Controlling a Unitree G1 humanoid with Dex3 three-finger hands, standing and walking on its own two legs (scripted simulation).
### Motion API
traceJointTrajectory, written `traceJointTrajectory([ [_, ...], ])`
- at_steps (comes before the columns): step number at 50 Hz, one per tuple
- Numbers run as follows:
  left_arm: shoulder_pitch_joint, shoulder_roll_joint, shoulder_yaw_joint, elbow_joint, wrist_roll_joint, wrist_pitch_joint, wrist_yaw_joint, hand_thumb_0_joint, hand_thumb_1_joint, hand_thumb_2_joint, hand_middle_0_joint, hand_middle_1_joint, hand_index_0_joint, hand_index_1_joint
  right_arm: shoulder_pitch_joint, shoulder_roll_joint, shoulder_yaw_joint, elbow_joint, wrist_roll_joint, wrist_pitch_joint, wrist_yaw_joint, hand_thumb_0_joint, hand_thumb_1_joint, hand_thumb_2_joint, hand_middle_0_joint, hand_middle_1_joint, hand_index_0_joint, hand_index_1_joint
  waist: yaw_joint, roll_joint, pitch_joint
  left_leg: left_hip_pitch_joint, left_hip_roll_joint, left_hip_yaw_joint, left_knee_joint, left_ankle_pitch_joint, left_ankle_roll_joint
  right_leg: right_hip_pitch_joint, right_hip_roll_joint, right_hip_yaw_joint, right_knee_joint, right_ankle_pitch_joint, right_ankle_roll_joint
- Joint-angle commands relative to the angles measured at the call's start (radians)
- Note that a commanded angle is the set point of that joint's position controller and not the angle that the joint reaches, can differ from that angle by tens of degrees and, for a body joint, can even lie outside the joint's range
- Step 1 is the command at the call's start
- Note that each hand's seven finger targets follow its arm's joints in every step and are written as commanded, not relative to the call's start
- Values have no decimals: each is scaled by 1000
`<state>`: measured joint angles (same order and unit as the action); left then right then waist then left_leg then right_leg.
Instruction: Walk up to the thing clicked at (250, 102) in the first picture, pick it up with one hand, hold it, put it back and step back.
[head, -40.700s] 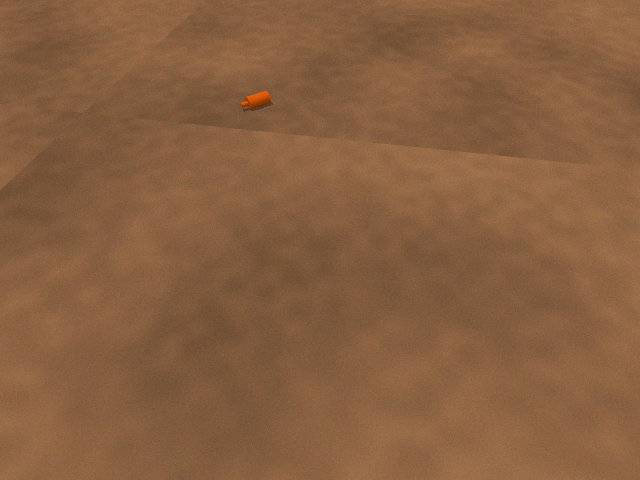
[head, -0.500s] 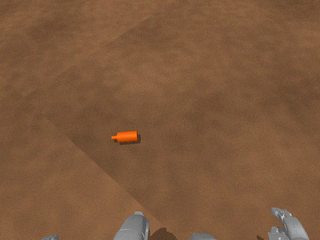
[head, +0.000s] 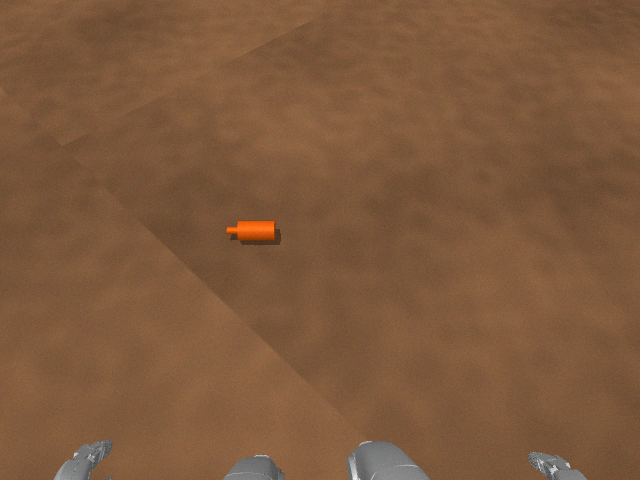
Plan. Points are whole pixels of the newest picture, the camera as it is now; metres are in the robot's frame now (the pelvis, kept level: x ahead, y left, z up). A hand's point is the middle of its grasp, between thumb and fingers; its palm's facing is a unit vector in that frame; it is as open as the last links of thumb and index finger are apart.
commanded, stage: step back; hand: left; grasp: from above
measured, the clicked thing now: (251, 230) +0.97 +0.25 -0.72
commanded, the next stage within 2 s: stand in 1.30 s
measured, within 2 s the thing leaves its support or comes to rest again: neither
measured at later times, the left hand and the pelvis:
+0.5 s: hand out of the picture -0.08 +0.28 -0.14, palm faces +0.07 -0.90 -0.44, open 7.4 cm; pelvis -0.13 -0.01 +0.00, yaw +3 degrees
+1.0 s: hand out of the picture -0.06 +0.26 -0.15, palm faces +0.06 -0.93 -0.37, open 7.4 cm; pelvis -0.11 +0.00 +0.00, yaw +2 degrees
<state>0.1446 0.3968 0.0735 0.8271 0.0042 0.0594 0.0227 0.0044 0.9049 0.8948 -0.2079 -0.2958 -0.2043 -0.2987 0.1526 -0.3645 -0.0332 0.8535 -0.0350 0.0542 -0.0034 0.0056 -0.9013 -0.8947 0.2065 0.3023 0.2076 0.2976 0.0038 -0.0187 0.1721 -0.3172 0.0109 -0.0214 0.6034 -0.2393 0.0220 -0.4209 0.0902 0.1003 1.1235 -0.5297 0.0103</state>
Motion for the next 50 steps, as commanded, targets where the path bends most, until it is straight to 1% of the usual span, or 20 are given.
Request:
traceJointTrajectory([
  [1, 38, 163, 41, -56, 11, -41, 4, 0, 900, 900, -200, -300, -200, -300, 2, -263, -81, -89, -3, -18, -15, 0, -900, -900, 200, 300, 200, 300, -20, 214, -216, 222, 220, -201, -104, 396, 218, 30, -63, -65, -332, 5, 12],
  [5, 139, 189, 52, 24, 32, -66, 6, 0, 900, 900, -200, -300, -200, -300, -30, -246, -68, -86, 21, 7, -6, 0, -900, -900, 200, 300, 200, 300, 19, 149, -282, 11, 136, -145, 20, 145, 93, 339, -90, -46, -735, 289, -41],
  [6, 154, 262, 74, 17, 44, -73, 6, 0, 900, 900, -200, -300, -200, -300, -34, -196, -52, -103, 25, 3, -4, 0, -900, -900, 200, 300, 200, 300, 25, -66, -234, -220, 1, -103, 167, -126, 29, 384, -251, 231, -765, 215, -95],
  [7, 94, 383, 99, -8, 44, -67, 7, 0, 900, 900, -200, -300, -200, -300, -97, -191, -61, -123, 22, 5, -21, 0, -900, -900, 200, 300, 200, 300, 83, -249, -185, -213, -91, -119, 396, -372, -21, 118, -517, 485, -833, 263, -287],
  [8, 37, 372, 98, -32, 36, -75, 13, 0, 900, 900, -200, -300, -200, -300, -103, -235, -82, -115, 23, 12, -24, 0, -900, -900, 200, 300, 200, 300, 57, -177, -109, -177, -56, -231, 569, -360, -34, -32, -563, 519, -867, 264, -330],
  [11, -81, 242, 65, -39, 39, -79, 18, 0, 900, 900, -200, -300, -200, -300, 18, -221, -70, -44, 33, 0, -18, 0, -900, -900, 200, 300, 200, 300, -32, -61, -115, -148, -112, -167, 628, -201, -35, 35, -334, 135, -729, 357, -207],
  [16, 23, 258, 81, -14, 55, -86, 5, 0, 900, 900, -200, -300, -200, -300, -12, -227, -73, -36, 1, -23, 2, 0, -900, -900, 200, 300, 200, 300, 58, -152, -120, -196, -24, -82, 279, -256, -52, 231, -329, 195, -792, -182, -188],
  [21, 40, 232, 52, 8, 43, -62, -14, 0, 900, 900, -200, -300, -200, -300, 116, -205, -88, 70, -1, -60, 13, 0, -900, -900, 200, 300, 200, 300, -4, -82, -133, 240, -55, 31, -233, -147, 2, 17, -257, 55, -668, -144, -126],
  [22, 69, 179, 33, 4, 40, -61, -18, 0, 900, 900, -200, -300, -200, -300, 142, -245, -102, 75, -11, -70, 8, 0, -900, -900, 200, 300, 200, 300, -15, 67, -147, 343, 56, -187, -290, -294, 36, -135, -197, -9, -514, -116, -83],
  [23, -9, 147, 27, -7, 18, -66, -19, 0, 900, 900, -200, -300, -200, -300, 102, -332, -105, 56, -17, -76, 5, 0, -900, -900, 200, 300, 200, 300, -41, 249, -110, 184, 304, -586, -433, -698, 154, -225, -76, -135, -331, -53, -20],
  [24, -79, 236, 55, 1, 27, -70, -16, 0, 900, 900, -200, -300, -200, -300, 59, -364, -110, 44, -9, -81, 9, 0, -900, -900, 200, 300, 200, 300, -54, 156, -5, -43, 357, -623, -470, -743, 228, -134, -126, -7, -224, -26, -20],
  [26, 5, 193, 43, 37, 10, -79, -34, 0, 900, 900, -200, -300, -200, -300, -36, -267, -74, 32, -13, -101, 1, 0, -900, -900, 200, 300, 200, 300, 17, 83, -47, 34, 230, -364, -372, -424, 159, -57, -128, -4, -238, 106, -28],
  [32, 101, 159, 47, 101, 26, -101, -35, 0, 900, 900, -200, -300, -200, -300, -17, -249, -80, 39, -7, -68, 12, 0, -900, -900, 200, 300, 200, 300, 34, 178, -105, -59, 142, -146, -187, -322, 95, 298, -52, -154, -661, 195, -34],
  [33, 128, 179, 55, 114, 34, -110, -25, 0, 900, 900, -200, -300, -200, -300, 15, -209, -67, 41, -1, -62, 10, 0, -900, -900, 200, 300, 200, 300, 44, 100, -120, -119, 106, -116, -69, -290, 73, 399, -65, -93, -715, 188, -40],
  [35, 153, 319, 83, 108, 41, -123, -14, 0, 900, 900, -200, -300, -200, -300, -12, -168, -54, 15, 4, -61, -1, 0, -900, -900, 200, 300, 200, 300, 75, -149, -102, -289, -40, -41, 297, -366, 1, 328, -438, 485, -922, -166, -204],
  [36, 106, 331, 84, 79, 39, -127, -15, 0, 900, 900, -200, -300, -200, -300, 3, -220, -73, 27, 1, -64, -7, 0, -900, -900, 200, 300, 200, 300, 54, -81, -55, -248, -6, -123, 359, -349, -2, 231, -496, 538, -913, -133, -269],
  [44, 16, 233, 36, 64, 19, -128, -13, 0, 900, 900, -200, -300, -200, -300, 49, -162, -61, 78, 6, -78, 7, 0, -900, -900, 200, 300, 200, 300, -1, -119, -154, 68, 13, 47, 18, -124, -18, 135, -311, 79, -701, 547, -166],
  [47, 0, 166, 2, 56, 5, -108, -12, 0, 900, 900, -200, -300, -200, -300, 62, -192, -72, 97, -4, -84, -6, 0, -900, -900, 200, 300, 200, 300, -30, -3, -197, 242, 82, -65, -172, 104, 12, 25, -223, 14, -567, 489, -79],
  [48, 17, 131, -7, 62, -6, -98, -14, 0, 900, 900, -200, -300, -200, -300, 5, -236, -72, 80, -6, -90, -10, 0, -900, -900, 200, 300, 200, 300, -4, 110, -197, 178, 216, -248, -263, 9, 65, 24, -138, -20, -512, 302, -37],
  [50, 61, 176, 5, 120, -1, -88, -10, 0, 900, 900, -200, -300, -200, -300, -94, -271, -71, 69, 4, -85, -2, 0, -900, -900, 200, 300, 200, 300, 28, 115, -178, -31, 284, -261, -277, -150, 152, 225, -113, -75, -474, 80, -33],
])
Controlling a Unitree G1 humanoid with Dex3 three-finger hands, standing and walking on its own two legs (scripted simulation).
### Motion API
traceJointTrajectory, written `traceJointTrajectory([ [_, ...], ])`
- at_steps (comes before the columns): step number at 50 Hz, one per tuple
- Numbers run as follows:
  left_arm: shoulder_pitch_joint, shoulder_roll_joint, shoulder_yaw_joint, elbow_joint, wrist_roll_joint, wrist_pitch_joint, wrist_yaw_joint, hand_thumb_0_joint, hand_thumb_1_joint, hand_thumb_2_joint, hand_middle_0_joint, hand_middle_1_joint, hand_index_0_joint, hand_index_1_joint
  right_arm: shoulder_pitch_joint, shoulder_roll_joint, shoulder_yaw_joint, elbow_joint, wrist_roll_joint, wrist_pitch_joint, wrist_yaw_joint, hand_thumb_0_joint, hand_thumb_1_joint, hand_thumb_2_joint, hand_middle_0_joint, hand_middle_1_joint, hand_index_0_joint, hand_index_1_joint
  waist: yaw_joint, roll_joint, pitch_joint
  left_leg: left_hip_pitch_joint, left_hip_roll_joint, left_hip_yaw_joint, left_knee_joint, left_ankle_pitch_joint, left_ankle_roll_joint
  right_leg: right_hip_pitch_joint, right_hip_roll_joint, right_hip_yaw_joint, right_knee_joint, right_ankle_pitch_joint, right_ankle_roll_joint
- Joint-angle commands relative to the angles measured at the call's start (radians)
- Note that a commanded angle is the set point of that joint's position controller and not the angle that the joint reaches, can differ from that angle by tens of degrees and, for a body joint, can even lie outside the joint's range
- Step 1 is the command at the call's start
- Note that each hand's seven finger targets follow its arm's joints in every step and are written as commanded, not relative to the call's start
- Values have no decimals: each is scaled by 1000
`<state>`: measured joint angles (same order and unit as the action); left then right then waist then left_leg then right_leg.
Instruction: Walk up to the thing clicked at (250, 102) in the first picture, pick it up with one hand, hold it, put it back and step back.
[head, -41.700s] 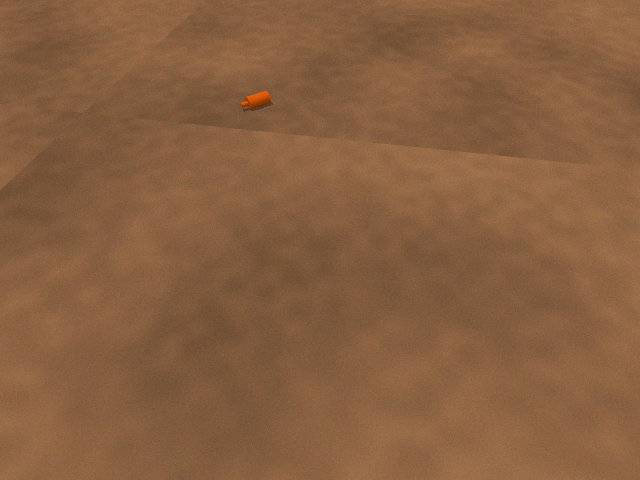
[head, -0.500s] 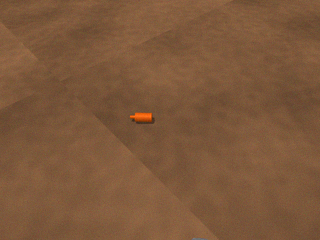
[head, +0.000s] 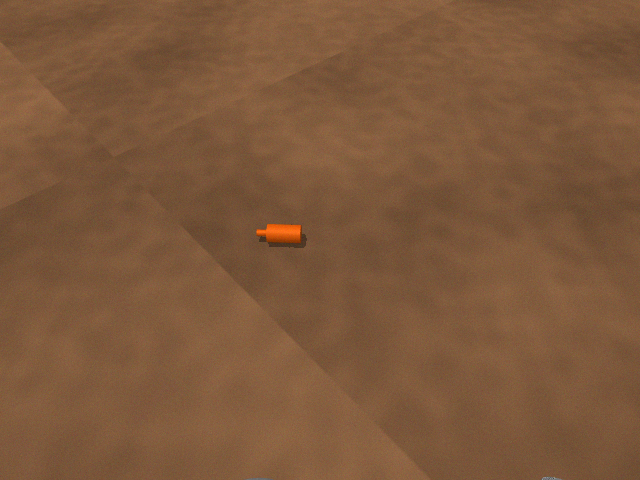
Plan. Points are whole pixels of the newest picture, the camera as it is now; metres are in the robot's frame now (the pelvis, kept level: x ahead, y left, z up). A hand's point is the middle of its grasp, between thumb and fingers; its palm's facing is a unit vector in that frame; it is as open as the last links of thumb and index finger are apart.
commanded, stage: step back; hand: left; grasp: from above
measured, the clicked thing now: (278, 233) +1.08 +0.21 -0.72
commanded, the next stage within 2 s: stand in 0.30 s
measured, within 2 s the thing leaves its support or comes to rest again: neither
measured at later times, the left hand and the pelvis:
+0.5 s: hand out of the picture +0.13 +0.26 -0.13, palm faces -0.03 -0.94 -0.34, open 7.4 cm; pelvis +0.03 +0.01 +0.02, yaw -1 degrees
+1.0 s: hand out of the picture +0.10 +0.26 -0.13, palm faces -0.03 -0.94 -0.35, open 7.4 cm; pelvis +0.03 +0.00 +0.02, yaw -1 degrees
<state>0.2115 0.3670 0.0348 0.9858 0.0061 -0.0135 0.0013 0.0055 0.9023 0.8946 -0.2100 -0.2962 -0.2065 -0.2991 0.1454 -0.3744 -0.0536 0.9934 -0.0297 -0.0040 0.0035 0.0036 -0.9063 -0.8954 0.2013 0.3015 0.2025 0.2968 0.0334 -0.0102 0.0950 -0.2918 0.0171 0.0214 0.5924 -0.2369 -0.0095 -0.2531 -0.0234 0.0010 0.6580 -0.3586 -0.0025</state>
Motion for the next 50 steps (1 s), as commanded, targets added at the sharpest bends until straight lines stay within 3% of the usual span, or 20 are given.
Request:
traceJointTrajectory([
  [1, -2, 192, 41, -28, 2, -18, 10, 0, 900, 900, -200, -300, -200, -300, -111, -237, -39, -65, -2, -25, -8, 0, -900, -900, 200, 300, 200, 300, 11, 105, -85, -52, 239, -249, -253, -131, 148, 64, 0, 37, -79, -31, -26],
  [3, -3, 212, 43, -3, 3, -31, 10, 0, 900, 900, -200, -300, -200, -300, -129, -207, -25, -53, 6, -24, -8, 0, -900, -900, 200, 300, 200, 300, 6, 106, -95, -19, 156, -158, -191, -54, 77, 78, -32, 91, -182, 156, -36],
  [5, -54, 231, 45, -2, 3, -37, 8, 0, 900, 900, -200, -300, -200, -300, -113, -185, -15, -32, 13, -26, -8, 0, -900, -900, 200, 300, 200, 300, -19, 80, -100, 26, 117, -117, -175, -13, 48, 66, -67, 137, -195, 249, -47],
  [8, -64, 222, 39, 17, -2, -41, 14, 0, 900, 900, -200, -300, -200, -300, -137, -183, -14, -9, 18, -30, -9, 0, -900, -900, 200, 300, 200, 300, -16, 54, -152, 133, 125, -87, -133, 242, 55, 77, -77, 127, -214, 406, -36],
  [11, -88, 223, 39, 26, -1, -39, 17, 0, 900, 900, -200, -300, -200, -300, -140, -174, -14, 8, 22, -26, -10, 0, -900, -900, 200, 300, 200, 300, -23, 23, -177, 164, 123, -64, -135, 289, 53, 103, -84, 126, -229, 459, -30],
  [14, -109, 216, 34, 31, 1, -34, 18, 0, 900, 900, -200, -300, -200, -300, -161, -169, -15, 23, 20, -23, -11, 0, -900, -900, 200, 300, 200, 300, -23, 12, -157, 170, 125, -62, -172, 231, 49, 93, -85, 126, -248, 414, -29],
  [15, -130, 184, 15, 51, -4, -31, 12, 0, 900, 900, -200, -300, -200, -300, -122, -179, -6, 38, 27, -27, -6, 0, -900, -900, 200, 300, 200, 300, -45, 17, -179, 179, 132, -100, -225, 220, 52, 125, -82, 105, -276, 362, -17],
  [17, -134, 186, 12, 59, -6, -29, 10, 0, 900, 900, -200, -300, -200, -300, -155, -180, -7, 45, 25, -32, -4, 0, -900, -900, 200, 300, 200, 300, -30, 14, -176, 211, 132, -97, -234, 263, 48, 125, -85, 102, -302, 368, -12],
  [20, -154, 194, 10, 75, -1, -29, 9, 0, 900, 900, -200, -300, -200, -300, -149, -173, -1, 60, 23, -35, -4, 0, -900, -900, 200, 300, 200, 300, -32, 15, -159, 204, 132, -95, -254, 292, 40, 155, -92, 94, -320, 376, -7],
  [31, -178, 198, 12, 103, 0, -26, 8, 0, 900, 900, -200, -300, -200, -300, -151, -176, 1, 82, 24, -40, -6, 0, -900, -900, 200, 300, 200, 300, -33, 15, -158, 245, 127, -83, -295, 290, 22, 162, -106, 94, -367, 368, -10],
  [38, -180, 195, 13, 109, 2, -22, 5, 0, 900, 900, -200, -300, -200, -300, -131, -181, 5, 89, 20, -33, -6, 0, -900, -900, 200, 300, 200, 300, -37, 21, -121, 188, 119, -86, -328, 150, 20, 154, -101, 92, -395, 261, -11],
  [40, -171, 196, 12, 111, 0, -25, 5, 0, 900, 900, -200, -300, -200, -300, -128, -178, 8, 89, 21, -35, -5, 0, -900, -900, 200, 300, 200, 300, -37, 18, -124, 206, 120, -83, -315, 190, 22, 152, -106, 98, -398, 298, -11],
  [42, -168, 192, 10, 112, 0, -23, 4, 0, 900, 900, -200, -300, -200, -300, -119, -181, 9, 92, 22, -34, -6, 0, -900, -900, 200, 300, 200, 300, -40, 18, -112, 200, 118, -85, -323, 144, 19, 134, -103, 97, -406, 262, -10],
  [45, -164, 197, 11, 108, 1, -25, 5, 0, 900, 900, -200, -300, -200, -300, -117, -180, 10, 90, 22, -34, -5, 0, -900, -900, 200, 300, 200, 300, -39, 7, -146, 232, 126, -85, -305, 215, 23, 143, -107, 96, -397, 314, -12],
  [50, -154, 197, 10, 110, 0, -25, 6, 0, 900, 900, -200, -300, -200, -300, -109, -186, 12, 92, 22, -33, -7, 0, -900, -900, 200, 300, 200, 300, -40, 15, -147, 233, 125, -83, -298, 238, 23, 150, -107, 94, -396, 344, -10],
])
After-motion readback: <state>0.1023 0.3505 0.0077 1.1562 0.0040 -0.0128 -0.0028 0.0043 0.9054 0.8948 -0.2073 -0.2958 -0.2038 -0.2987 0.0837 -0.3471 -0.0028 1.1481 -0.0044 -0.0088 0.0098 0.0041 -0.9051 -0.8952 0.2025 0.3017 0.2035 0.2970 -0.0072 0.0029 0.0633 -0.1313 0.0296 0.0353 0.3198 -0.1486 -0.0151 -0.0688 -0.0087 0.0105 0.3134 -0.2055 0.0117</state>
